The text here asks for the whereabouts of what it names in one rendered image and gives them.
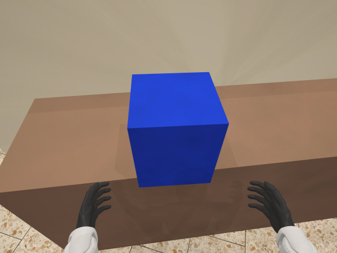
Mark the robot left hand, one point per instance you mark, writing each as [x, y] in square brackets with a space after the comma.
[89, 211]

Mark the robot right forearm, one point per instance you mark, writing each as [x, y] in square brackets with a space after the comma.
[292, 239]

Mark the robot left forearm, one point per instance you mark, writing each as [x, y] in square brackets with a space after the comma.
[82, 240]

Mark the robot right hand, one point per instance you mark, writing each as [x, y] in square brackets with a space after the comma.
[274, 208]

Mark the carton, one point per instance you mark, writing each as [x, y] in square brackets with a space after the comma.
[176, 126]

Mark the pedestal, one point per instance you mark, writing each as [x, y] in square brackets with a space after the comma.
[284, 133]

